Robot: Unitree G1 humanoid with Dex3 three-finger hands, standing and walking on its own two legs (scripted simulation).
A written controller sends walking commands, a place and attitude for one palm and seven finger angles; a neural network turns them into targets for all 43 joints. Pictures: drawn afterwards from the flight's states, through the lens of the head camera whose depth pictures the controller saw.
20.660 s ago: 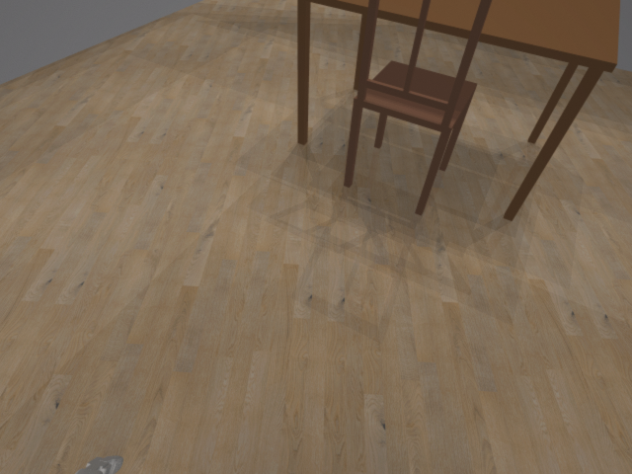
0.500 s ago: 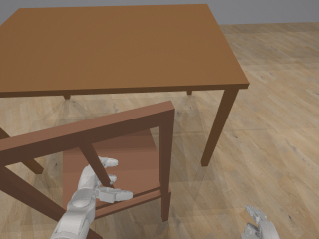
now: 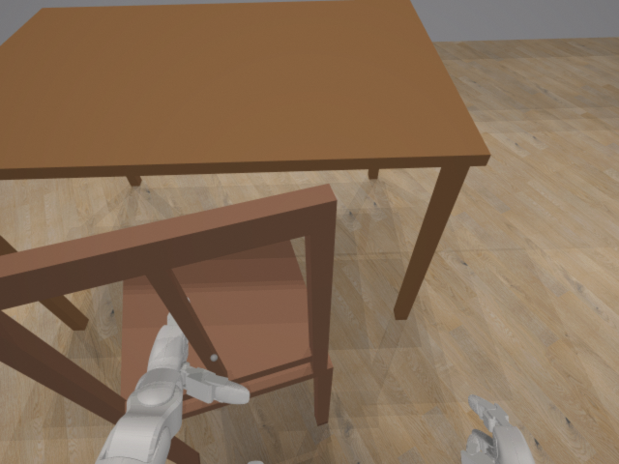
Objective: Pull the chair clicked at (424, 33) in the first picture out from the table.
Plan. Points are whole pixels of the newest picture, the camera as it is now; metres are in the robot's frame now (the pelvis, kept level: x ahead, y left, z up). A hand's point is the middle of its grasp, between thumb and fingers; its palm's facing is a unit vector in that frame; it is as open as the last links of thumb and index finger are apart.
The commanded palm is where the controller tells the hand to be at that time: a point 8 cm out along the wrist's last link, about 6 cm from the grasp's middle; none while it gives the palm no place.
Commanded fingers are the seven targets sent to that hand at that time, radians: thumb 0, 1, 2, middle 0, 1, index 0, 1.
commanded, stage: draw the fingers out of the gap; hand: left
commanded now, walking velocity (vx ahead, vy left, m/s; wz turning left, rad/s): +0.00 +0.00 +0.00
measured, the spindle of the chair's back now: (196, 335) +0.29 +0.16 -0.01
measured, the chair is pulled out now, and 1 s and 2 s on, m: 0.19 0.19 0.19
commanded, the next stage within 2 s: draw the hand back to the body in 0.70 s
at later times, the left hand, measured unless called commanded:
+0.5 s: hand (199, 433) +0.18 +0.15 -0.04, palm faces +0.07 -0.98 -0.19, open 17.5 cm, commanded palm +0.15 +0.20 -0.01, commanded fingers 0.00 -0.55 0.20 0.00 0.00 0.00 0.00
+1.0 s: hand (179, 448) +0.15 +0.15 +0.01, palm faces +0.13 -0.99 -0.06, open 17.5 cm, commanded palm +0.11 +0.21 +0.02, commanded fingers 0.00 -0.55 0.20 0.00 0.00 0.00 0.00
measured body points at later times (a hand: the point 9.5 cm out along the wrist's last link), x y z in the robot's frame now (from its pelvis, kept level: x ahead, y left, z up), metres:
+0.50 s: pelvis +0.00 -0.01 -0.01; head +0.03 -0.02 +0.44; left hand +0.17 +0.20 -0.02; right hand +0.19 -0.25 -0.08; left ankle +0.02 +0.12 -0.70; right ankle -0.02 -0.11 -0.70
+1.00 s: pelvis -0.01 -0.01 -0.03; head +0.02 -0.02 +0.42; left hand +0.14 +0.20 +0.02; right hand +0.18 -0.24 -0.10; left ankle +0.03 +0.12 -0.70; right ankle -0.02 -0.11 -0.70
